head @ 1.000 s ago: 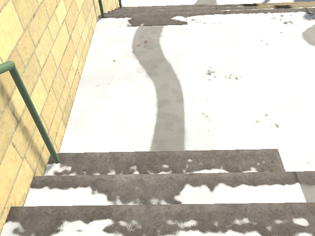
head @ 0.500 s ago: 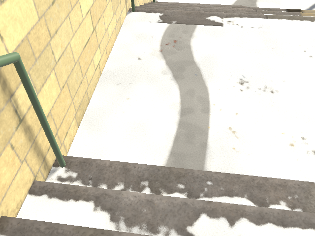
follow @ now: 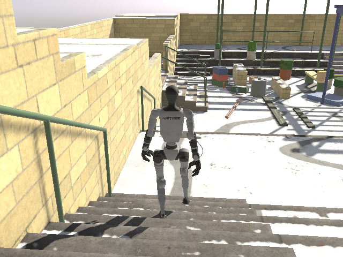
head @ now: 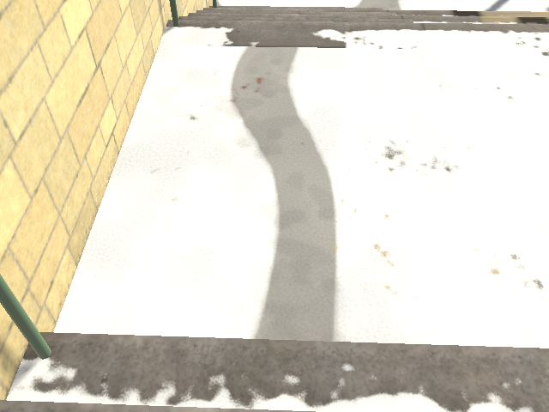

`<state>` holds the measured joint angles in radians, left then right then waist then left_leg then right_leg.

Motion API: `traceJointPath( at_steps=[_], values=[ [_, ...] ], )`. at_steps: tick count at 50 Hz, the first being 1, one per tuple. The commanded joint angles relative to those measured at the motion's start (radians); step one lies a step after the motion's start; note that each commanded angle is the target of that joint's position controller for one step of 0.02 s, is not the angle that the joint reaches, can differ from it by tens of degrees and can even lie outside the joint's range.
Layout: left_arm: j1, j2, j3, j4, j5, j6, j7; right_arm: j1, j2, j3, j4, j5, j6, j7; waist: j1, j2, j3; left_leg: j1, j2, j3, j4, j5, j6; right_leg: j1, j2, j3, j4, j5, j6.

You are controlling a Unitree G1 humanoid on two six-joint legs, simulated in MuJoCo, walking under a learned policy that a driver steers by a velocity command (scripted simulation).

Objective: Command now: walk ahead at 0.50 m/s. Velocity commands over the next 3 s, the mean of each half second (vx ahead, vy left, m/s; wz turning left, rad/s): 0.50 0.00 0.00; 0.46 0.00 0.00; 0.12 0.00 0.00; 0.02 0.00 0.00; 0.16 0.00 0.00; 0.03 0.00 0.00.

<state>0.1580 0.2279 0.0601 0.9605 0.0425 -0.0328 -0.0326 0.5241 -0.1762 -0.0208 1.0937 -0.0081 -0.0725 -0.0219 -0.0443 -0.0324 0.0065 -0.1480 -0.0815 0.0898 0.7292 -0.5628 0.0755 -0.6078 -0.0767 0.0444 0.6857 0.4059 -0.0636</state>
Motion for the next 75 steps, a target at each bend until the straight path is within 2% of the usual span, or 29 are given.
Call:
traceJointPath(
  at_steps=[1,5,7,9,10,11,12,14,18,23,31,34,36,37,38,39,40,41,44,46,48,55,60,62,64,65,68,72,75],
  values=[
    [-0.131,0.027,-0.009,-0.091,-0.011,-0.002,0.004,-0.018,-0.107,-0.015,-0.055,-0.02,0.0,-0.011,-0.031,0.11,0.158,-0.179,0.223,-0.234,-0.124,0.326,0.124,0.088,0.02,-0.04,-0.106,-0.044,0.008],
    [-0.089,0.043,-0.005,-0.086,-0.03,-0.019,0.013,0.071,-0.11,-0.016,-0.021,-0.05,0.028,-0.044,-0.064,0.045,0.176,-0.044,0.237,-0.252,0.119,0.464,0.139,0.186,-0.015,-0.037,-0.371,-0.145,-0.016],
    [0.252,0.071,0.014,0.044,-0.007,-0.027,0.019,0.095,-0.127,-0.012,-0.009,-0.041,0.037,-0.031,0.068,-0.056,0.015,-0.095,0.163,-0.168,0.514,0.563,0.137,0.56,0.052,-0.139,-0.4,-0.184,-0.034],
    [0.465,0.157,0.031,0.074,-0.02,-0.023,0.002,0.206,-0.081,-0.019,-0.02,0.023,0.027,-0.029,0.105,-0.222,-0.284,-0.662,0.02,-0.106,1.261,-0.376,0.057,1.171,-0.266,0.179,0.099,0.285,-0.169],
    [0.535,0.202,0.041,0.076,-0.05,-0.011,-0.008,0.113,-0.142,-0.028,-0.072,0.037,0.018,-0.035,0.179,-0.173,-0.362,-0.863,0.02,-0.133,1.37,-0.287,0.048,1.206,-0.393,0.385,-0.054,-0.022,-0.266],
    [0.471,0.217,0.048,0.072,-0.048,-0.003,0.017,-0.085,-0.13,-0.026,-0.134,0.015,0.017,-0.037,0.193,-0.2,-0.209,-1.062,0.041,-0.103,1.33,-0.127,0.037,1.059,-0.428,0.503,-0.275,-0.561,-0.328],
    [0.361,0.111,0.016,0.036,-0.039,-0.005,0.027,-0.184,-0.17,-0.04,-0.142,-0.014,0.026,-0.025,0.147,-0.007,-0.035,-0.996,0.099,-0.135,1.147,0.028,0.03,0.81,-0.34,0.398,-0.354,-0.681,-0.267],
    [0.261,0.051,-0.015,0.036,-0.001,-0.032,0.03,-0.133,-0.129,-0.051,-0.1,-0.031,0.056,-0.007,0.016,0.048,0.11,-0.77,0.147,-0.232,0.774,0.233,0.006,0.399,-0.239,0.264,-0.293,-0.447,-0.193],
    [0.27,0.101,-0.007,0.049,-0.036,-0.064,0.041,-0.145,-0.039,-0.034,-0.083,-0.069,0.091,0.03,-0.033,-0.083,0.068,-0.46,0.139,-0.114,0.386,0.502,-0.045,0.175,-0.133,0.121,-0.326,-0.214,-0.181],
    [0.337,0.048,-0.015,0.054,-0.042,-0.069,0.054,-0.389,-0.102,-0.05,-0.158,-0.042,0.06,0.045,0.024,0.002,0.101,-0.656,0.187,-0.179,0.086,0.935,-0.02,0.376,-0.097,0.177,-0.238,-0.644,-0.159],
    [0.432,0.069,-0.014,0.073,0.01,-0.032,0.074,-0.601,-0.071,-0.027,-0.26,-0.006,0.031,0.056,0.193,-0.025,0.194,-0.453,0.157,-0.1,-0.292,0.855,-0.026,0.411,-0.074,0.158,-0.008,-0.582,-0.155],
    [0.458,0.074,-0.014,0.099,0.016,-0.008,0.085,-0.441,-0.102,-0.039,-0.212,-0.004,0.017,0.035,0.15,0.009,0.151,-0.25,0.161,-0.077,-0.431,0.745,0.011,0.472,-0.07,0.127,0.242,-0.37,-0.163],
    [0.465,0.085,-0.019,0.115,-0.003,-0.009,0.074,-0.074,-0.133,-0.059,-0.079,-0.032,0.015,0.036,-0.003,0.126,-0.032,0.218,0.121,0.007,-0.42,0.853,0.027,0.297,0.027,0.017,0.7,-0.443,-0.136],
    [0.535,0.021,-0.015,0.113,-0.031,-0.016,0.071,0.034,-0.202,-0.072,-0.058,-0.038,0.018,0.047,0.003,0.284,-0.179,0.601,0.328,-0.202,-0.05,1.263,0.116,-0.077,0.134,-0.027,1.152,-1.267,-0.081],
    [0.534,0.088,-0.004,0.066,-0.078,-0.025,0.089,0.121,-0.226,-0.077,-0.065,-0.006,0.032,0.062,-0.061,0.233,-0.361,0.783,0.493,-0.393,0.025,1.183,0.197,-0.289,0.131,-0.005,1.381,-1.314,-0.064],
    [0.363,0.092,-0.01,-0.016,-0.079,-0.031,0.091,0.115,-0.283,-0.09,-0.068,0.014,0.047,0.05,-0.108,0.281,-0.347,0.734,0.593,-0.605,-0.237,0.591,0.304,-0.509,0.131,-0.027,1.391,-1.174,-0.045],
    [0.175,0.123,-0.001,-0.026,-0.028,-0.024,0.079,-0.032,-0.171,-0.06,-0.11,0.003,0.053,0.035,-0.087,0.061,-0.07,0.451,0.455,-0.464,-0.386,0.316,0.22,-0.518,0.06,-0.018,1.178,-0.965,-0.049],
    [0.193,0.102,0.006,-0.035,-0.017,-0.019,0.063,-0.103,-0.161,-0.052,-0.118,-0.018,0.047,0.025,-0.028,0.151,-0.01,0.233,0.492,-0.494,-0.394,0.35,0.244,-0.401,0.048,0.015,1.062,-0.888,-0.031],
    [0.257,0.032,0.005,0.034,-0.001,0.022,0.04,-0.181,-0.097,-0.027,-0.112,-0.012,-0.007,0.016,0.113,0.053,0.132,-0.24,0.304,-0.261,-0.405,0.625,0.147,-0.062,-0.005,0.033,0.515,-0.59,0.031],
    [0.243,-0.006,-0.003,0.036,0.024,0.034,0.034,-0.104,-0.14,-0.03,-0.071,-0.001,-0.02,0.01,0.108,0.129,0.075,-0.201,0.314,-0.232,-0.358,1.044,0.181,0.007,0.013,-0.019,0.42,-0.547,0.044],
    [0.288,0.007,-0.001,0.062,-0.001,0.04,0.034,-0.08,-0.116,-0.023,-0.076,-0.005,-0.011,0.018,0.119,0.131,0.003,-0.171,0.3,-0.193,-0.299,1.116,0.164,0.047,0.017,-0.034,0.425,-0.425,0.018],
    [-0.074,-0.006,-0.015,-0.061,-0.005,-0.015,-0.007,-0.046,-0.083,0.006,-0.055,0.004,-0.006,-0.012,0.005,0.054,0.075,-0.242,0.186,-0.163,-0.155,0.437,0.093,0.175,0.059,-0.059,-0.096,0.112,0.006],
    [-0.035,0.044,-0.019,-0.051,-0.039,-0.023,0.006,0.041,-0.081,0.0,-0.028,-0.041,0.03,-0.028,-0.044,0.078,0.142,-0.082,0.21,-0.244,0.09,0.512,0.11,0.232,-0.019,-0.001,-0.418,-0.028,0.011],
    [0.249,0.058,-0.008,0.074,-0.013,-0.036,0.005,0.069,-0.075,0.004,-0.022,-0.029,0.04,-0.022,0.046,-0.043,0.066,-0.174,0.122,-0.166,0.399,0.442,0.089,0.567,0.006,-0.091,-0.517,0.125,0.017],
    [0.437,0.144,0.012,0.123,-0.027,-0.025,-0.003,0.238,-0.039,-0.003,-0.007,0.049,0.057,-0.039,0.058,-0.255,-0.277,-0.604,-0.028,-0.043,1.095,-0.524,-0.001,1.183,-0.279,0.088,0.013,0.923,-0.117],
    [0.405,0.103,-0.003,0.087,-0.051,-0.017,-0.01,0.186,-0.087,-0.004,-0.023,0.057,0.061,-0.051,0.097,-0.125,-0.351,-0.717,0.011,-0.086,1.199,-0.497,-0.003,1.155,-0.346,0.164,-0.007,0.856,-0.177],
    [0.195,0.088,-0.027,0.004,-0.029,-0.005,0.055,-0.099,-0.081,-0.001,-0.112,-0.016,0.102,-0.034,0.068,-0.025,-0.155,-0.73,0.088,-0.13,1.113,-0.093,-0.052,0.621,-0.372,0.268,-0.33,-0.143,-0.323],
    [0.184,0.059,-0.053,0.002,-0.013,-0.02,0.048,-0.159,-0.05,-0.001,-0.137,-0.035,0.151,-0.024,0.012,0.003,-0.003,-0.604,0.044,-0.156,0.991,0.182,-0.051,0.215,-0.187,0.14,-0.352,-0.269,-0.239],
    [0.238,0.052,-0.063,0.013,-0.019,-0.039,0.048,-0.176,-0.037,-0.001,-0.153,-0.037,0.144,-0.031,0.016,-0.055,-0.062,-0.694,0.003,-0.172,1.042,0.198,-0.065,0.269,-0.188,0.175,-0.303,-0.218,-0.255]
  ],
)
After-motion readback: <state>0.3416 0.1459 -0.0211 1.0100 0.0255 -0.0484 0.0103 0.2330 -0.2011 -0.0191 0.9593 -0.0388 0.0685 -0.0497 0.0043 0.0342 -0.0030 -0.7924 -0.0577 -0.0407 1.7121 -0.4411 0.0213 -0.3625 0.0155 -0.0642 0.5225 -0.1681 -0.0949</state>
